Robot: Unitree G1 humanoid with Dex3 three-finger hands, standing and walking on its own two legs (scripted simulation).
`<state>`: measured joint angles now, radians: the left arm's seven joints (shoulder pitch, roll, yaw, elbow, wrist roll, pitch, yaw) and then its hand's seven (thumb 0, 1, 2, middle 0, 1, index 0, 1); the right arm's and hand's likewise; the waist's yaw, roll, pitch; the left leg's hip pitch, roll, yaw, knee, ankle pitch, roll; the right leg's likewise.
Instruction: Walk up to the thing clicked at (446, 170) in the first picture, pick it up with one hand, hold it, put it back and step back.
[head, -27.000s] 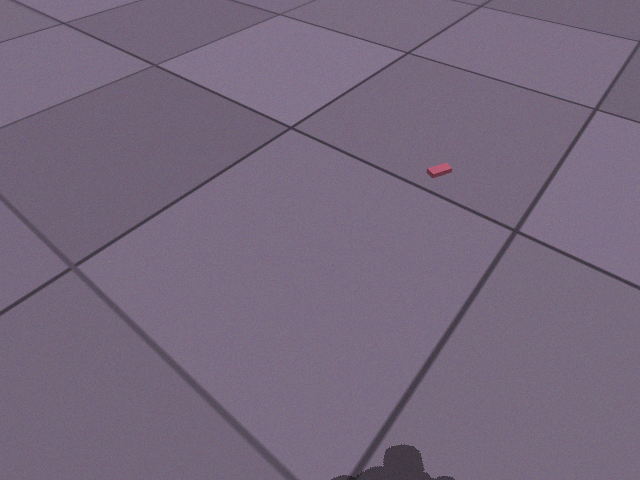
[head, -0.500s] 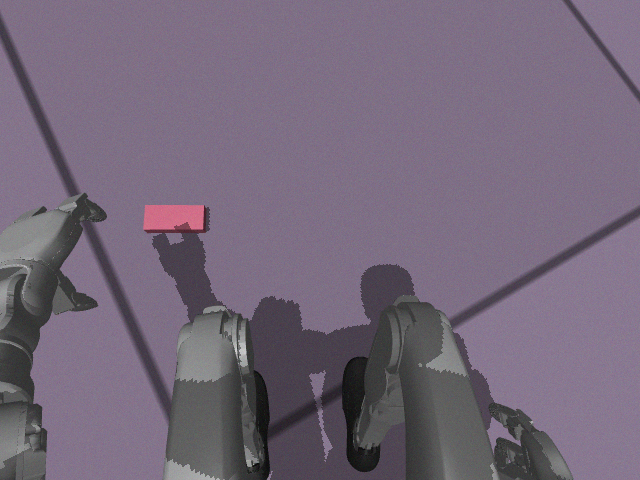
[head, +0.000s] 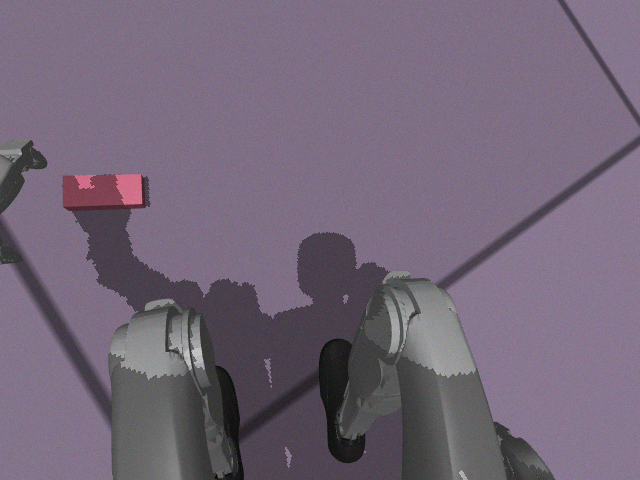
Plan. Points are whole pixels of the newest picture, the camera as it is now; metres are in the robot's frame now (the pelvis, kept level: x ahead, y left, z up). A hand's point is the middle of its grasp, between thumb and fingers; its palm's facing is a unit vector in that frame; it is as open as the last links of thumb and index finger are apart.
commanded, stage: rise first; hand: left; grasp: from above
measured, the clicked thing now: (105, 192) +0.51 +0.29 -0.34
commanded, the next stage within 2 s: none
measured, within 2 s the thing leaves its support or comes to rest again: neither
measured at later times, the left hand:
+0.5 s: hand (18, 198) +0.46 +0.35 -0.21, palm faces -0.48 -0.07 -0.87, open 12.3 cm
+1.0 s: hand (30, 195) +0.47 +0.35 -0.22, palm faces -0.48 -0.07 -0.87, open 12.7 cm
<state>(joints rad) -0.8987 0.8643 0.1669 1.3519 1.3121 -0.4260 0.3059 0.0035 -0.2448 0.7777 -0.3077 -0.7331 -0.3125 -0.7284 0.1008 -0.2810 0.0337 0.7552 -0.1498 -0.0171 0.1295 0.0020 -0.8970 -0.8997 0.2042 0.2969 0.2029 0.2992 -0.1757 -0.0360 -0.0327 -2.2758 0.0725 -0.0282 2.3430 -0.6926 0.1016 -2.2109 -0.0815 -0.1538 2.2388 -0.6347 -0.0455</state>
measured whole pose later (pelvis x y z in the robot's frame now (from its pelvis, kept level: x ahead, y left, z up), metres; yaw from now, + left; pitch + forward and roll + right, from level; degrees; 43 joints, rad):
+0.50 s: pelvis +0.01 +0.00 -0.03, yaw -3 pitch +34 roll -11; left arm -0.97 1.00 0.21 1.42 1.35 -0.44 0.33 0.00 -0.20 0.72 -0.37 -0.68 -0.37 -0.68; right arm 0.09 -0.29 0.11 0.72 -0.22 0.00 0.15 0.00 -0.91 -0.90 0.20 0.30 0.20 0.30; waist -0.23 -0.06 0.05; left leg -2.34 0.09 -0.08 2.45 -0.73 0.10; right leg -2.26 -0.07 -0.20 2.32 -0.65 -0.05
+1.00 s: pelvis +0.00 +0.00 -0.04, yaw -4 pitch +32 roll -12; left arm -0.99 1.07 0.22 1.47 1.35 -0.43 0.34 0.00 -0.26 0.78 -0.32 -0.72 -0.32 -0.72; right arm 0.12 -0.30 0.16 0.68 -0.21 -0.02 0.16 0.00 -0.91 -0.90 0.20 0.30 0.20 0.30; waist -0.27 -0.08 0.09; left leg -2.36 0.09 -0.10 2.49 -0.72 0.10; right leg -2.27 -0.06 -0.22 2.33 -0.62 -0.05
